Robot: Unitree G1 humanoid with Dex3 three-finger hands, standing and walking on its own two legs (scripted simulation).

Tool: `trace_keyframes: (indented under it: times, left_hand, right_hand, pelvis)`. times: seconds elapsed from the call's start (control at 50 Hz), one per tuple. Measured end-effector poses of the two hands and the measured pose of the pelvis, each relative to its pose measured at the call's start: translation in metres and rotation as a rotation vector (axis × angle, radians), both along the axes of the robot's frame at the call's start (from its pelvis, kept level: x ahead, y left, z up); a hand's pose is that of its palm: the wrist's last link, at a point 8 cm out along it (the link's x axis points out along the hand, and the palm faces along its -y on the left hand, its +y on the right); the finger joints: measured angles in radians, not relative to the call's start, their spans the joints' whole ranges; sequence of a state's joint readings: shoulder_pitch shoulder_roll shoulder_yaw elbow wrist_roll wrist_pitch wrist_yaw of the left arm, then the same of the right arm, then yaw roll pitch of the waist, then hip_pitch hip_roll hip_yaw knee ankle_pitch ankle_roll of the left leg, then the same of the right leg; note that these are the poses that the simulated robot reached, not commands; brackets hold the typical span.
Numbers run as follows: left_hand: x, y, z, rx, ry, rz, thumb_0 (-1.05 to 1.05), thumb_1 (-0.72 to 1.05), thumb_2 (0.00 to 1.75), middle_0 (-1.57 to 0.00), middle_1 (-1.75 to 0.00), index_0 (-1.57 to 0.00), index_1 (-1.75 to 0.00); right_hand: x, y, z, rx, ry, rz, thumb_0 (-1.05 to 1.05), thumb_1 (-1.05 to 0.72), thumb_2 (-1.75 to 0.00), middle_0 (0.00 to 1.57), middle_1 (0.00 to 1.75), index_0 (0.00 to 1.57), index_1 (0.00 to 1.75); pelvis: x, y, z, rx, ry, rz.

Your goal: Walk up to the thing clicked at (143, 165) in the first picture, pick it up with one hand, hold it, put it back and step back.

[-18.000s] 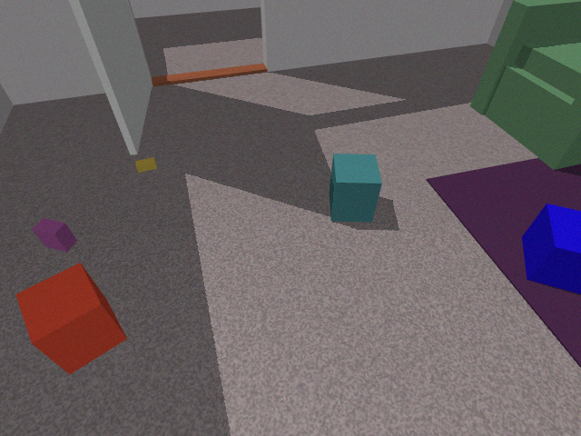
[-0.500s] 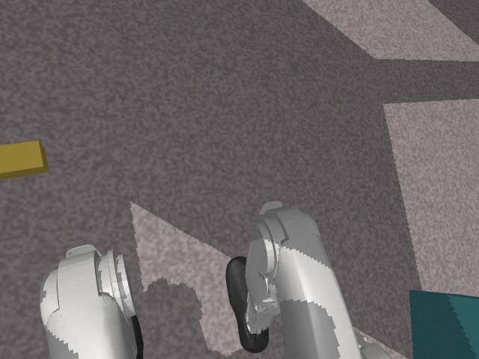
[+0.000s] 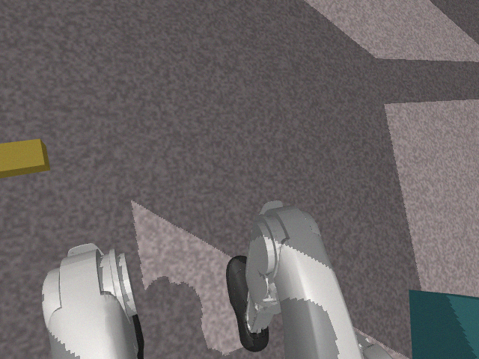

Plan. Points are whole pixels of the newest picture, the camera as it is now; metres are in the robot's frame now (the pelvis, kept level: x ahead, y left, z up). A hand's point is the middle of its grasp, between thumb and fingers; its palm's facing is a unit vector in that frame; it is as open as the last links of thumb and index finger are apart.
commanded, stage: rise first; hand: left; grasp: from above
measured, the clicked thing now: (14, 159) +0.50 +0.31 -0.30
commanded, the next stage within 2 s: approach in 1.14 s
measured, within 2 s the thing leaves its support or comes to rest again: neither
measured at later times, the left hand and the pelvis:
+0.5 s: hand out of the picture +0.46 +0.35 -0.18, palm faces -0.44 -0.10 -0.89, open 13.7 cm; pelvis +0.00 +0.00 +0.00, yaw +0 degrees
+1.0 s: hand out of the picture +0.46 +0.35 -0.18, palm faces -0.45 -0.11 -0.89, open 13.9 cm; pelvis +0.00 +0.00 +0.00, yaw +0 degrees
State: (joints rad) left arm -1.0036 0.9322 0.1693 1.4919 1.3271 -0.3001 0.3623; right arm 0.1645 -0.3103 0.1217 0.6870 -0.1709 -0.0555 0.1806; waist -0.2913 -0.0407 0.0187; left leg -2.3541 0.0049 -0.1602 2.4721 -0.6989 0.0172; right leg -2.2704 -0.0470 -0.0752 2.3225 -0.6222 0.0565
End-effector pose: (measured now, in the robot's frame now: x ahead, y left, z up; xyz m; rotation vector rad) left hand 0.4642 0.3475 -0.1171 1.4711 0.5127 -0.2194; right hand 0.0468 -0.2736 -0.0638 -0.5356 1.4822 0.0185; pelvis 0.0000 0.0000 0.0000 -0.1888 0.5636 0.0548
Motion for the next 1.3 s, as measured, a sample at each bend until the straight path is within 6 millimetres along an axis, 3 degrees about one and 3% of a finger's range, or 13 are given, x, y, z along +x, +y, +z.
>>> trace_keyframes:
  times: [0.74, 1.3]
  left_hand:
    - [0.001, 0.004, -0.004, 0.01, -0.001, 0.016, 0.0, -0.46, 0.97, -0.15, -0.91, -0.14, -0.92]
    - [0.005, 0.006, -0.001, 0.017, -0.013, 0.006, 0.0, -0.51, 1.01, -0.11, -0.95, -0.1, -0.96]
  right_hand:
    - [-0.009, -0.002, 0.0, -0.012, -0.002, 0.004, 0.0, -0.89, -0.89, 0.21, 0.3, 0.21, 0.3]
    - [0.001, 0.0, 0.001, -0.008, -0.013, 0.009, 0.0, -0.89, -0.89, 0.21, 0.3, 0.21, 0.3]
  pelvis:
    - [-0.003, 0.0, -0.006, -0.005, -0.017, -0.006]
    - [0.0, 0.001, -0.003, -0.009, -0.004, -0.002]
